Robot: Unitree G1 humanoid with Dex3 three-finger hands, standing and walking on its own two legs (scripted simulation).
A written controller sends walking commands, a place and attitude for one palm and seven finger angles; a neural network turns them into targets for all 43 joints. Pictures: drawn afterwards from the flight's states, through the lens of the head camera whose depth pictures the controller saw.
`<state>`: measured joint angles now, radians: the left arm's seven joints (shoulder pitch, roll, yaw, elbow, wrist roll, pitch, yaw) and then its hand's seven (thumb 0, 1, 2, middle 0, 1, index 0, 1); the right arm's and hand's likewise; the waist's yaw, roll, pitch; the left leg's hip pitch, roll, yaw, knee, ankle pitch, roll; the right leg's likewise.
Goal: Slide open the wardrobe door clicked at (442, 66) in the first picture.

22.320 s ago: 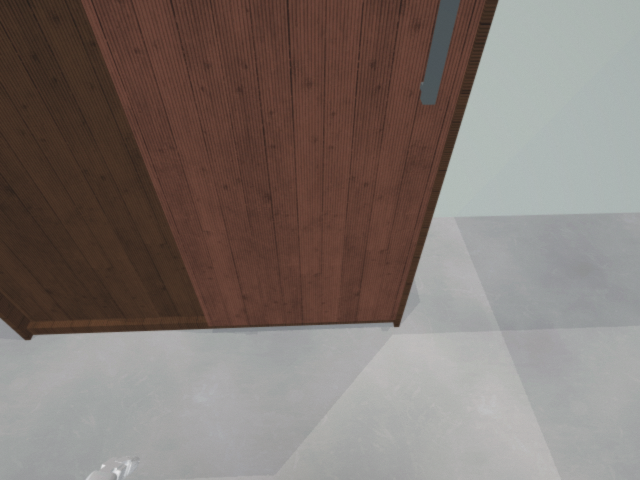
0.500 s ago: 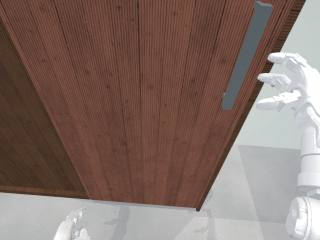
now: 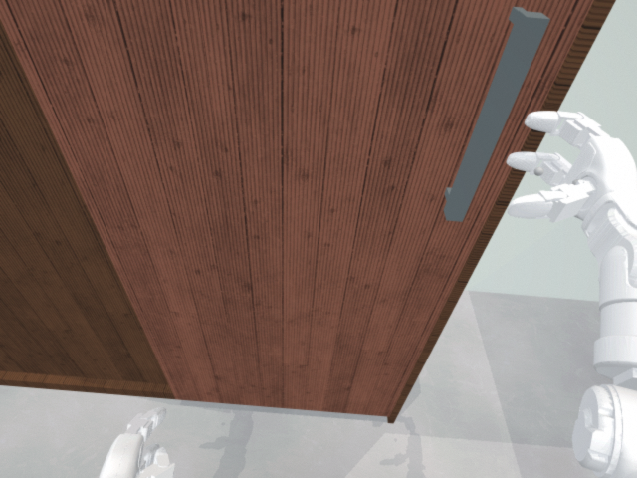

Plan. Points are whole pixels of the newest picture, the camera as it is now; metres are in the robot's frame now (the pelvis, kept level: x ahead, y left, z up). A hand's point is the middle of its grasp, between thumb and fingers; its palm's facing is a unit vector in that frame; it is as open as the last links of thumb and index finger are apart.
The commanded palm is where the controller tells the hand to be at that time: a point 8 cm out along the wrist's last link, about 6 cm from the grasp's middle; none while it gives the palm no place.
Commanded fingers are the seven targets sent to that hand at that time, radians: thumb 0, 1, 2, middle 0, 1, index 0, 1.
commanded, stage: move the hooked fingers beside the handle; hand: right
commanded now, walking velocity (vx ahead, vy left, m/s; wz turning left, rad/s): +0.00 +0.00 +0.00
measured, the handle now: (481, 127) +0.48 -0.15 +0.26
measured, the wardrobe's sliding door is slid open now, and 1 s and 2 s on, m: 0.00 0.00 0.00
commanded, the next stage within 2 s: none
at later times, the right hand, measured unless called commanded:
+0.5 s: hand (532, 181) +0.40 -0.20 +0.23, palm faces -0.01 +1.00 +0.01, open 14.0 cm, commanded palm +0.38 -0.26 +0.24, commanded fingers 0.00 0.50 -0.30 0.30 1.20 0.30 1.20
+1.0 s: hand (531, 173) +0.41 -0.20 +0.24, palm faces +0.02 +1.00 +0.00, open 14.0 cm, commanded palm +0.38 -0.25 +0.25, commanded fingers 0.00 0.50 -0.30 0.30 1.20 0.30 1.20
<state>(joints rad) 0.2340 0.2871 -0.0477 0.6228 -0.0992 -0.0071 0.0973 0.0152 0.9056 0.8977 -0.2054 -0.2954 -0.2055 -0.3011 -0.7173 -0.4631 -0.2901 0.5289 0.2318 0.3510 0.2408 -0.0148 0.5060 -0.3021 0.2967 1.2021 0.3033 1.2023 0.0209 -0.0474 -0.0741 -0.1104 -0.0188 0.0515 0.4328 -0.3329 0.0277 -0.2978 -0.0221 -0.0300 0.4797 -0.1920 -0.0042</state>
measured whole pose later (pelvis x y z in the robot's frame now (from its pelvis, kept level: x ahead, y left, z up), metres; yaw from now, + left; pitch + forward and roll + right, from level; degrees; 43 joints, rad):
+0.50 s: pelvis +0.01 +0.01 +0.00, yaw +0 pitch +1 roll +0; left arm 0.25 0.30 -0.04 0.62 -0.10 0.01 0.09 0.02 0.91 0.90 -0.20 -0.30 -0.20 -0.30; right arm -0.63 -0.45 -0.32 0.46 0.26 0.35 0.27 -0.01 0.50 -0.30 0.30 1.20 0.30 1.20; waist 0.01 -0.05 -0.08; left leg -0.10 -0.02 0.04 0.44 -0.35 0.03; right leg -0.28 -0.02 -0.04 0.48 -0.21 0.00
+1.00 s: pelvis +0.00 +0.00 +0.00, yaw +0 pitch +0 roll +0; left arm 0.24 0.28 -0.06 0.63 -0.09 0.00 0.10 0.01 0.91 0.90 -0.21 -0.30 -0.21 -0.30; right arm -0.70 -0.43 -0.30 0.50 0.23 0.30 0.22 -0.02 0.50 -0.30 0.30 1.20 0.30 1.20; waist 0.02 -0.03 -0.05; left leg -0.11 -0.02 0.05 0.44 -0.34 0.03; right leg -0.29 -0.02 -0.02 0.48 -0.19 0.00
